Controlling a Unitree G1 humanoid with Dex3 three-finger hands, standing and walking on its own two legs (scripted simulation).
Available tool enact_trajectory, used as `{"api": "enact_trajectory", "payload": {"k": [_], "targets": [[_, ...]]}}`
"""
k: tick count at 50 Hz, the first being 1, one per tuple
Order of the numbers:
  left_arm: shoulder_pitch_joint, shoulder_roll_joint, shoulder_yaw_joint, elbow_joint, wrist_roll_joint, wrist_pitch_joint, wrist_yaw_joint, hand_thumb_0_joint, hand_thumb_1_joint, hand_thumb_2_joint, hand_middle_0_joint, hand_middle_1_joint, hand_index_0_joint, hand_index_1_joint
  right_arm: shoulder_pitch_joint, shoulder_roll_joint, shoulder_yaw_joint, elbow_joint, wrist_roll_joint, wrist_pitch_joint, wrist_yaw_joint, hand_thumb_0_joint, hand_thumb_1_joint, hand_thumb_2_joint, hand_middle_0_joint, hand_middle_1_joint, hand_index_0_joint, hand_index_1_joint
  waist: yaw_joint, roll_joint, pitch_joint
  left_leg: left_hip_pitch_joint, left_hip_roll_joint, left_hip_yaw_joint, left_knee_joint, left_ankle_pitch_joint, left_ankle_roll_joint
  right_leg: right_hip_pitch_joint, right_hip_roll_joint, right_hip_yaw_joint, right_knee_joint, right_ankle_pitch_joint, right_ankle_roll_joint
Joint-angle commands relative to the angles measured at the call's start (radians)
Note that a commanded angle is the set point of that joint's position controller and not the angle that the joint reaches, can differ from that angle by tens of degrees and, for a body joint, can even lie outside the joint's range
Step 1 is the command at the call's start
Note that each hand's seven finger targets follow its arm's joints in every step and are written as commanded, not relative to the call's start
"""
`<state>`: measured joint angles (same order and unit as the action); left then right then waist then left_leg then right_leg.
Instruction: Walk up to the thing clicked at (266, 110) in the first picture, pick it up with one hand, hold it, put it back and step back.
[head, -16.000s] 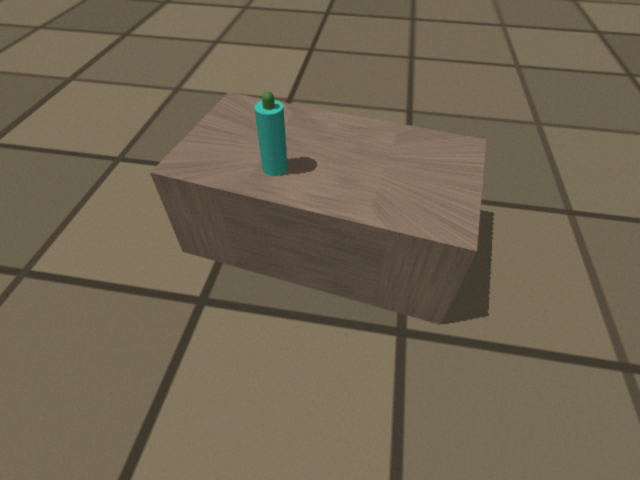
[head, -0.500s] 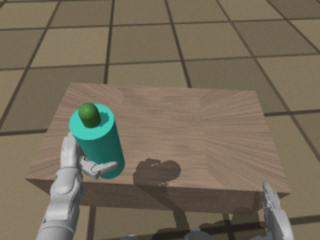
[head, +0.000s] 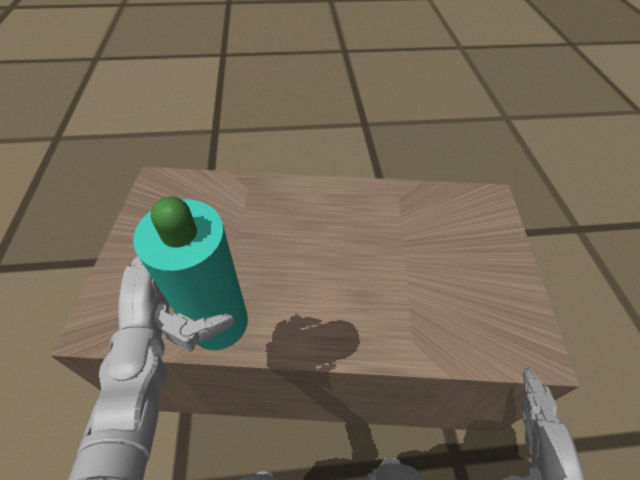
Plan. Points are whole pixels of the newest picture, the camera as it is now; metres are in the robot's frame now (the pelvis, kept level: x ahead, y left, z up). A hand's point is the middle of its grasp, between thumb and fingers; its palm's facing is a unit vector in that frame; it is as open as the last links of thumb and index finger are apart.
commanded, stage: hold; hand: left
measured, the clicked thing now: (198, 277) +0.33 +0.16 +0.08
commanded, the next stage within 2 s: crouch in 1.50 s
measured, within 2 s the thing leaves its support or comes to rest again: neither
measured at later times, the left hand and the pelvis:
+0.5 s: hand (188, 292) +0.33 +0.18 +0.05, palm faces +0.13 -0.99 -0.04, open 11.6 cm; pelvis +0.00 +0.00 +0.00, yaw +0 degrees
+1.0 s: hand (196, 299) +0.33 +0.17 +0.03, palm faces +0.13 -0.99 -0.04, open 11.6 cm; pelvis +0.00 +0.00 +0.00, yaw +0 degrees
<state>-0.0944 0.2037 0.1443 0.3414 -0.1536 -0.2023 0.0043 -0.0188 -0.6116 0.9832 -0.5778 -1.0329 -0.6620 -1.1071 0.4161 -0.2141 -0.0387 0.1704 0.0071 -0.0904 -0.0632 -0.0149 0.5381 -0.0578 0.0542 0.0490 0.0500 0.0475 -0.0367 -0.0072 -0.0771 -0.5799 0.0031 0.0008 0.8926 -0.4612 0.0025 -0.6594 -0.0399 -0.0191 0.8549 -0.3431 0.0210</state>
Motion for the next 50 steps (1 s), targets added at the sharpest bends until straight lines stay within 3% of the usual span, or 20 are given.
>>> {"api": "enact_trajectory", "payload": {"k": [1,7,9,12,15,16,19,26,28,32,35,37,38,40,41,42,43,45,46,50], "targets": [[-0.348,0.097,0.020,-0.356,-0.035,-0.137,-0.022,0.000,-0.090,1.296,-1.230,-1.435,-1.244,-1.452,-0.011,-0.124,-0.068,-0.143,-0.001,-0.063,-0.006,0.000,0.544,-0.056,0.048,0.051,0.049,0.051,0.002,0.076,-0.307,0.081,-0.010,-0.006,-0.158,0.264,-0.017,0.210,0.024,-0.010,-0.089,0.202,-0.036],[-0.383,0.109,0.041,-0.387,-0.037,-0.152,-0.009,0.000,-0.120,1.251,-1.187,-1.385,-1.200,-1.404,-0.032,-0.130,-0.068,-0.152,-0.003,-0.065,-0.004,0.000,0.544,-0.057,0.048,0.051,0.049,0.051,0.003,0.058,-0.323,0.084,-0.005,-0.014,-0.151,0.310,-0.020,0.214,0.026,-0.014,-0.076,0.234,-0.040],[-0.425,0.174,0.098,-0.417,-0.034,-0.164,0.004,0.000,-0.139,1.253,-1.180,-1.386,-1.192,-1.405,-0.029,-0.154,-0.091,-0.167,-0.003,-0.064,-0.008,0.000,0.543,-0.057,0.048,0.051,0.049,0.051,-0.004,0.064,-0.369,0.101,-0.009,-0.009,-0.143,0.297,-0.014,0.238,0.024,-0.005,-0.079,0.235,-0.038],[-0.360,0.164,0.114,-0.403,-0.031,-0.167,0.011,0.000,-0.151,1.263,-1.176,-1.396,-1.191,-1.413,-0.013,-0.119,-0.071,-0.140,-0.008,-0.057,-0.007,0.000,0.544,-0.057,0.048,0.051,0.049,0.051,0.015,0.061,-0.356,0.081,-0.016,-0.005,-0.135,0.322,-0.015,0.250,0.019,-0.004,-0.074,0.255,-0.039],[-0.360,0.161,0.117,-0.431,-0.041,-0.174,0.006,0.000,-0.098,1.277,-1.182,-1.408,-1.199,-1.423,0.002,-0.131,-0.086,-0.135,-0.010,-0.059,-0.008,0.000,0.542,-0.057,0.049,0.051,0.049,0.051,0.001,0.073,-0.377,0.093,-0.017,-0.002,-0.128,0.332,-0.014,0.258,0.021,-0.002,-0.073,0.275,-0.038],[-0.392,0.174,0.114,-0.488,-0.042,-0.179,0.002,0.000,-0.096,1.285,-1.179,-1.405,-1.194,-1.422,-0.005,-0.124,-0.077,-0.149,-0.007,-0.063,-0.008,0.000,0.546,-0.057,0.048,0.051,0.049,0.051,0.003,0.088,-0.387,0.101,-0.020,0.000,-0.131,0.316,-0.013,0.262,0.020,0.000,-0.076,0.265,-0.036],[-0.337,0.098,0.040,-0.413,-0.036,-0.156,-0.012,0.000,-0.130,1.282,-1.189,-1.410,-1.203,-1.428,-0.036,-0.102,-0.049,-0.174,-0.006,-0.067,-0.006,0.000,0.540,-0.059,0.048,0.051,0.049,0.051,-0.003,0.069,-0.354,0.086,-0.017,-0.003,-0.132,0.339,-0.017,0.251,0.019,-0.003,-0.078,0.278,-0.037],[-0.416,0.107,0.016,-0.371,-0.028,-0.123,-0.022,0.000,-0.130,1.272,-1.186,-1.388,-1.196,-1.410,-0.028,-0.129,-0.059,-0.161,-0.002,-0.065,-0.009,0.000,0.550,-0.057,0.048,0.051,0.049,0.051,-0.019,0.070,-0.310,0.102,-0.006,-0.014,-0.165,0.273,-0.018,0.204,0.023,-0.013,-0.097,0.208,-0.037],[-0.389,0.127,0.043,-0.311,-0.036,-0.115,-0.021,0.000,-0.125,1.266,-1.188,-1.395,-1.202,-1.413,0.012,-0.156,-0.095,-0.111,0.001,-0.061,-0.013,0.000,0.548,-0.056,0.048,0.051,0.049,0.051,-0.023,0.040,-0.296,0.106,-0.002,-0.017,-0.172,0.260,-0.016,0.198,0.027,-0.020,-0.102,0.194,-0.037],[-0.419,0.125,0.052,-0.359,-0.042,-0.121,-0.013,0.000,-0.113,1.251,-1.178,-1.378,-1.191,-1.396,-0.024,-0.136,-0.076,-0.144,0.003,-0.068,-0.006,0.000,0.549,-0.055,0.048,0.051,0.049,0.051,0.007,0.049,-0.301,0.105,-0.003,-0.022,-0.184,0.256,-0.018,0.221,0.027,-0.026,-0.100,0.184,-0.036],[-0.455,0.191,0.116,-0.436,-0.042,-0.141,0.007,0.000,-0.124,1.261,-1.177,-1.387,-1.191,-1.404,-0.035,-0.124,-0.077,-0.127,0.004,-0.066,-0.006,0.000,0.548,-0.056,0.048,0.051,0.049,0.051,0.023,0.062,-0.322,0.091,-0.015,-0.012,-0.182,0.209,-0.010,0.243,0.024,-0.015,-0.107,0.156,-0.034],[-0.365,0.102,0.067,-0.353,-0.049,-0.132,0.005,0.000,-0.117,1.291,-1.189,-1.413,-1.205,-1.431,-0.060,-0.115,-0.065,-0.174,0.002,-0.070,-0.007,0.000,0.546,-0.057,0.048,0.051,0.049,0.051,0.014,0.009,-0.313,0.071,-0.014,-0.009,-0.174,0.236,-0.009,0.264,0.023,-0.013,-0.110,0.179,-0.033],[-0.384,0.136,0.096,-0.387,-0.049,-0.139,0.012,0.000,-0.142,1.292,-1.182,-1.412,-1.196,-1.431,-0.052,-0.123,-0.075,-0.140,0.002,-0.066,-0.007,0.000,0.545,-0.058,0.048,0.051,0.049,0.051,0.027,0.048,-0.313,0.074,-0.015,-0.005,-0.174,0.249,-0.013,0.262,0.022,-0.010,-0.105,0.190,-0.036],[-0.397,0.150,0.085,-0.425,-0.038,-0.149,0.010,0.000,-0.135,1.292,-1.165,-1.397,-1.177,-1.418,-0.064,-0.110,-0.059,-0.160,0.003,-0.058,-0.006,0.000,0.549,-0.057,0.048,0.051,0.049,0.051,0.035,0.060,-0.325,0.082,-0.013,-0.009,-0.175,0.261,-0.017,0.253,0.022,-0.011,-0.099,0.191,-0.038],[-0.348,0.117,0.063,-0.323,-0.030,-0.138,0.006,0.000,-0.120,1.307,-1.180,-1.413,-1.193,-1.434,-0.064,-0.120,-0.070,-0.162,0.000,-0.057,-0.007,0.000,0.545,-0.059,0.048,0.051,0.049,0.051,0.013,0.045,-0.321,0.079,-0.011,-0.008,-0.168,0.274,-0.018,0.248,0.022,-0.009,-0.099,0.204,-0.037],[-0.362,0.107,0.046,-0.348,-0.031,-0.140,0.004,0.000,-0.146,1.311,-1.195,-1.430,-1.208,-1.451,-0.057,-0.120,-0.069,-0.154,-0.001,-0.057,-0.006,0.000,0.541,-0.059,0.048,0.051,0.049,0.051,0.011,0.048,-0.320,0.082,-0.008,-0.010,-0.171,0.281,-0.018,0.250,0.023,-0.010,-0.098,0.209,-0.039],[-0.388,0.141,0.071,-0.357,-0.028,-0.147,0.006,0.000,-0.155,1.300,-1.193,-1.419,-1.205,-1.441,-0.061,-0.121,-0.072,-0.126,-0.001,-0.055,-0.006,0.000,0.543,-0.059,0.048,0.051,0.049,0.051,0.018,0.062,-0.302,0.068,-0.015,-0.004,-0.166,0.254,-0.014,0.242,0.019,-0.003,-0.104,0.194,-0.036],[-0.379,0.119,0.050,-0.341,-0.026,-0.151,-0.003,0.000,-0.156,1.298,-1.191,-1.418,-1.203,-1.439,-0.056,-0.114,-0.066,-0.134,-0.002,-0.057,-0.006,0.000,0.544,-0.058,0.048,0.051,0.049,0.051,0.009,0.068,-0.316,0.076,-0.013,-0.002,-0.160,0.268,-0.014,0.239,0.019,-0.003,-0.101,0.208,-0.037],[-0.405,0.150,0.080,-0.355,-0.029,-0.157,-0.001,0.000,-0.149,1.283,-1.200,-1.412,-1.211,-1.433,-0.046,-0.139,-0.089,-0.122,-0.001,-0.056,-0.009,0.000,0.541,-0.059,0.048,0.051,0.049,0.051,0.002,0.057,-0.304,0.074,-0.014,-0.001,-0.165,0.234,-0.009,0.232,0.020,-0.001,-0.107,0.188,-0.033],[-0.373,0.107,0.047,-0.326,-0.040,-0.173,-0.017,0.000,-0.150,1.284,-1.194,-1.415,-1.207,-1.435,-0.020,-0.134,-0.078,-0.115,-0.004,-0.071,-0.008,0.000,0.539,-0.059,0.048,0.051,0.049,0.051,-0.014,0.027,-0.298,0.072,-0.014,-0.001,-0.153,0.239,-0.006,0.223,0.022,-0.006,-0.103,0.197,-0.032]]}}
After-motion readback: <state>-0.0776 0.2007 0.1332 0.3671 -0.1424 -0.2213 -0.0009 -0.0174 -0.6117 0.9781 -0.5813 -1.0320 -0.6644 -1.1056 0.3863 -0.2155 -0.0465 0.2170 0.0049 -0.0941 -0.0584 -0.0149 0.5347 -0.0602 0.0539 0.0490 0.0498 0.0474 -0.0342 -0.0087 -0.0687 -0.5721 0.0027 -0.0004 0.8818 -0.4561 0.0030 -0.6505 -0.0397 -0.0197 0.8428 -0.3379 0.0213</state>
